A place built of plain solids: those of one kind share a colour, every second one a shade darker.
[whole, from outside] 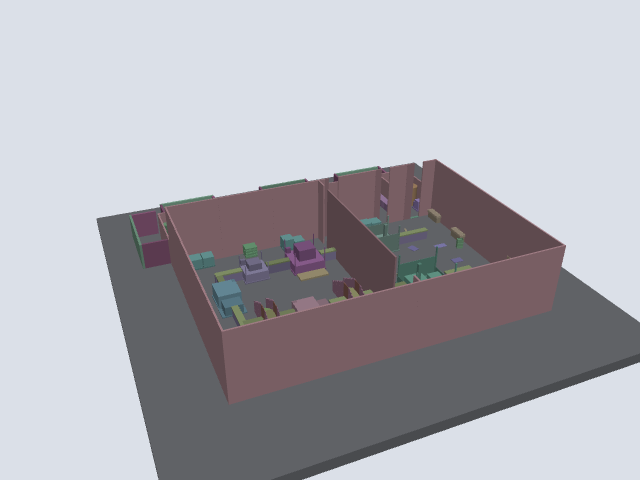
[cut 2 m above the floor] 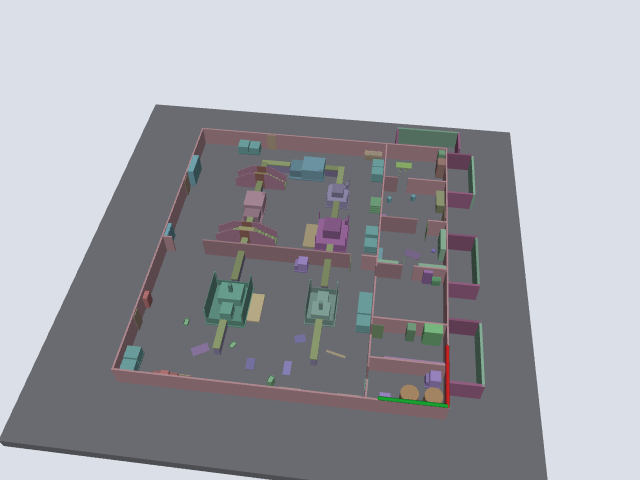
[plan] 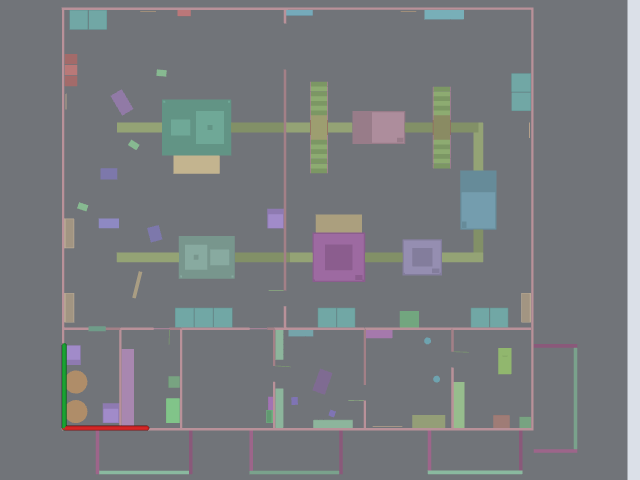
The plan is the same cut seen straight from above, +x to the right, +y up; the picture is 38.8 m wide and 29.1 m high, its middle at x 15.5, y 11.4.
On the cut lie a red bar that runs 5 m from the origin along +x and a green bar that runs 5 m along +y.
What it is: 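A trial; a factory floor where things are made along one folded line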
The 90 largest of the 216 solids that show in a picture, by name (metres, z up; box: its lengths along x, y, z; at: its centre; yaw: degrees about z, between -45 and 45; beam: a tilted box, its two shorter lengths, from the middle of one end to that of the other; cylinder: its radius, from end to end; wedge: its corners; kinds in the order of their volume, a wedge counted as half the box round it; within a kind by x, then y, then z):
{
 "wall_1": {"box": [0.15, 6.32, 2.95], "at": [-0.07, 3.01, 1.43]},
 "wall_2": {"box": [0.15, 19.63, 6.55], "at": [-0.07, 15.69, 3.23]},
 "wall_3": {"box": [1.47, 0.15, 6.55], "at": [0.73, 6.02, 3.23]},
 "wall_4": {"box": [3.7, 0.15, 2.95], "at": [1.7, -0.07, 1.43]},
 "wall_5": {"box": [0.89, 0.15, 6.55], "at": [2.96, 6.02, 3.23]},
 "wall_6": {"box": [0.15, 6.02, 2.95], "at": [3.4, 3.01, 1.43]},
 "wall_7": {"box": [2.02, 0.15, 6.55], "at": [4.41, 6.02, 3.23]},
 "wall_8": {"box": [3.98, 0.15, 2.95], "at": [5.24, -0.07, 1.43]},
 "wall_9": {"box": [13.68, 0.15, 6.55], "at": [6.69, 25.43, 3.23]},
 "wall_10": {"box": [0.15, 6.02, 2.95], "at": [7.08, 3.01, 1.43]},
 "wall_11": {"box": [4.17, 0.15, 6.55], "at": [9.16, 6.02, 3.23]},
 "wall_12": {"box": [5.94, 0.15, 2.95], "at": [9.9, -0.07, 1.43]},
 "wall_13": {"box": [0.15, 2.81, 2.95], "at": [12.72, 1.41, 1.43]},
 "wall_14": {"box": [0.15, 2.25, 2.95], "at": [12.72, 4.89, 1.43]},
 "wall_15": {"box": [0.15, 1.36, 6.55], "at": [13.38, 6.7, 3.23]},
 "wall_16": {"box": [0.15, 13.39, 6.55], "at": [13.38, 15.03, 3.23]},
 "wall_17": {"box": [0.15, 0.82, 6.55], "at": [13.38, 24.94, 3.23]},
 "wall_18": {"box": [5.8, 0.15, 2.95], "at": [15.47, -0.07, 1.43]},
 "wall_19": {"box": [4.84, 0.15, 6.55], "at": [15.8, 6.02, 3.23]},
 "wall_20": {"box": [0.15, 3.4, 2.95], "at": [18.22, 4.32, 1.43]},
 "wall_21": {"box": [15.22, 0.15, 6.55], "at": [20.84, 25.43, 3.23]},
 "wall_22": {"box": [5.61, 0.15, 2.95], "at": [20.88, -0.07, 1.43]},
 "wall_23": {"box": [5.31, 0.15, 6.55], "at": [20.88, 6.02, 3.23]},
 "wall_24": {"box": [0.15, 3.67, 2.95], "at": [23.53, 1.84, 1.43]},
 "wall_25": {"box": [5.07, 0.15, 2.95], "at": [25.91, -0.07, 1.43]},
 "wall_26": {"box": [4.77, 0.15, 6.55], "at": [25.91, 6.02, 3.23]},
 "wall_27": {"box": [0.15, 6.32, 2.95], "at": [28.38, 3.01, 1.43]},
 "wall_28": {"box": [0.15, 19.63, 6.55], "at": [28.38, 15.69, 3.23]},
 "yard_wall_1": {"box": [5.87, 0.22, 2.65], "at": [4.83, -2.69, 1.27]},
 "yard_wall_2": {"box": [5.66, 0.22, 2.65], "at": [14.05, -2.69, 1.27]},
 "yard_wall_3": {"box": [5.75, 0.22, 2.65], "at": [24.91, -2.69, 1.27]},
 "yard_wall_4": {"box": [0.22, 6.59, 2.65], "at": [30.99, 1.79, 1.27]},
 "yard_cheek_1": {"box": [0.22, 2.65, 2.65], "at": [2.01, -1.48, 1.27]},
 "yard_cheek_2": {"box": [0.22, 2.65, 2.65], "at": [7.66, -1.48, 1.27]},
 "yard_cheek_3": {"box": [0.22, 2.65, 2.65], "at": [11.33, -1.48, 1.27]},
 "yard_cheek_4": {"box": [0.22, 2.65, 2.65], "at": [16.77, -1.48, 1.27]},
 "yard_cheek_5": {"box": [0.22, 2.65, 2.65], "at": [22.14, -1.48, 1.27]},
 "yard_cheek_6": {"box": [0.22, 2.65, 2.65], "at": [27.67, -1.48, 1.27]},
 "yard_cheek_7": {"box": [2.65, 0.22, 2.65], "at": [29.77, -1.39, 1.27]},
 "yard_cheek_8": {"box": [2.65, 0.22, 2.65], "at": [29.77, 4.98, 1.27]},
 "pallet_row_1": {"box": [1.07, 1.14, 0.86], "at": [0.88, 24.75, 0.58]},
 "pallet_row_2": {"box": [1.07, 1.14, 0.92], "at": [2.02, 24.75, 0.61]},
 "pallet_row_3": {"box": [1.09, 1.14, 0.9], "at": [7.28, 6.7, 0.6]},
 "pallet_row_4": {"box": [1.09, 1.14, 0.99], "at": [8.45, 6.7, 0.64]},
 "pallet_row_5": {"box": [1.09, 1.14, 0.86], "at": [9.62, 6.7, 0.58]},
 "pallet_row_6": {"box": [1.07, 1.14, 0.65], "at": [15.93, 6.7, 0.47]},
 "pallet_row_7": {"box": [1.07, 1.14, 1.04], "at": [17.08, 6.7, 0.67]},
 "pallet_row_8": {"box": [1.07, 1.14, 0.93], "at": [25.2, 6.7, 0.61]},
 "pallet_row_9": {"box": [1.07, 1.14, 0.94], "at": [26.35, 6.7, 0.62]},
 "pallet_row_10": {"box": [1.14, 1.07, 0.77], "at": [27.7, 19.79, 0.53]},
 "pallet_row_11": {"box": [1.14, 1.07, 0.84], "at": [27.7, 20.94, 0.57]},
 "filler_1": {"box": [3.2, 3.0, 0.15], "at": [16.64, 10.35, 0.03]},
 "filler_2": {"box": [3.04, 2.84, 0.85], "at": [16.64, 10.35, 0.53]},
 "filler_3": {"box": [1.67, 1.56, 1.15], "at": [16.64, 10.35, 1.52]},
 "conveyor_body_1": {"box": [2.72, 0.48, 0.97], "at": [4.56, 18.22, 0.43]},
 "conveyor_body_2": {"box": [3.78, 0.48, 0.97], "at": [5.07, 10.35, 0.43]},
 "conveyor_body_3": {"box": [3.3, 0.48, 0.97], "at": [11.75, 18.22, 0.43]},
 "conveyor_body_4": {"box": [1.7, 0.48, 0.97], "at": [14.21, 10.35, 0.43]},
 "conveyor_body_5": {"box": [2.3, 0.48, 0.97], "at": [19.37, 10.35, 0.43]},
 "conveyor_body_6": {"box": [2.5, 0.48, 0.97], "at": [24.15, 10.35, 0.43]},
 "conveyor_body_7": {"box": [0.48, 1.71, 0.97], "at": [25.1, 11.18, 0.43]},
 "conveyor_body_8": {"box": [0.48, 2.9, 0.97], "at": [25.1, 17.07, 0.43]},
 "packer_1": {"box": [2.04, 2.2, 1.25], "at": [25.1, 13.2, 0.72]},
 "packer_2": {"box": [2.2, 3.6, 0.15], "at": [25.1, 13.82, 0.03]},
 "packer_3": {"box": [1.63, 1.24, 0.85], "at": [25.1, 14.92, 0.53]},
 "shrink_wrapper_1": {"box": [1.09, 1.47, 0.85], "at": [18.1, 18.22, 0.53]},
 "shrink_wrapper_2": {"box": [3.2, 2.0, 0.15], "at": [19.07, 18.22, 0.03]},
 "shrink_wrapper_3": {"box": [1.95, 1.84, 1.25], "at": [19.62, 18.22, 0.72]},
 "tank_1": {"cylinder": 0.7, "from": [0.7, 1.0, 0.0], "to": [0.7, 1.0, 2.2]},
 "tank_2": {"cylinder": 0.7, "from": [0.7, 2.79, 0.0], "to": [0.7, 2.79, 2.2]},
 "palletiser_1": {"box": [1.16, 0.96, 0.83], "at": [7.05, 18.22, 0.67]},
 "palletiser_2": {"box": [4.2, 3.4, 0.15], "at": [8.02, 18.22, 0.03]},
 "palletiser_3": {"box": [1.7, 2.01, 0.95], "at": [8.83, 18.22, 0.57]},
 "labeller_1": {"box": [2.4, 2.2, 0.15], "at": [21.7, 10.35, 0.03]},
 "labeller_2": {"box": [2.24, 2.04, 0.85], "at": [21.7, 10.35, 0.53]},
 "labeller_3": {"box": [1.23, 1.12, 0.65], "at": [21.7, 10.35, 1.27]},
 "lockers_1": {"box": [0.48, 2.4, 1.7], "at": [13.03, 1.2, 0.95]},
 "lockers_2": {"box": [0.48, 1.8, 1.7], "at": [13.03, 5.04, 0.95]},
 "lockers_3": {"box": [2.4, 0.48, 1.7], "at": [16.3, 0.24, 0.95]},
 "crossover_deck_1": {"box": [1.0, 1.48, 1.41], "at": [15.44, 18.22, 0.66]},
 "crossover_deck_2": {"box": [1.0, 1.48, 1.24], "at": [22.88, 18.22, 0.57]},
 "depalletiser_1": {"box": [1.36, 1.51, 0.95], "at": [7.99, 10.35, 0.57]},
 "depalletiser_2": {"box": [3.4, 2.6, 0.15], "at": [8.64, 10.35, 0.03]},
 "switch_panel_1": {"box": [2.4, 0.58, 2.0], "at": [23.03, 25.06, 1.1]},
 "fume_cupboard_1": {"box": [0.83, 1.5, 2.2], "at": [6.59, 1.05, 1.2]},
 "fridge_1": {"box": [0.68, 0.7, 1.7], "at": [6.67, 2.79, 0.95]},
 "fridge_2": {"box": [0.7, 0.68, 1.7], "at": [27.95, 0.34, 0.95]},
 "reception_desk_1": {"box": [1.94, 0.7, 1.11], "at": [22.09, 0.36, 0.51]},
 "vending_1": {"box": [1.0, 0.78, 1.75], "at": [26.5, 0.39, 0.97]},
 "tool_board_1": {"box": [1.6, 0.33, 1.8], "at": [14.26, 25.19, 1.0]}
}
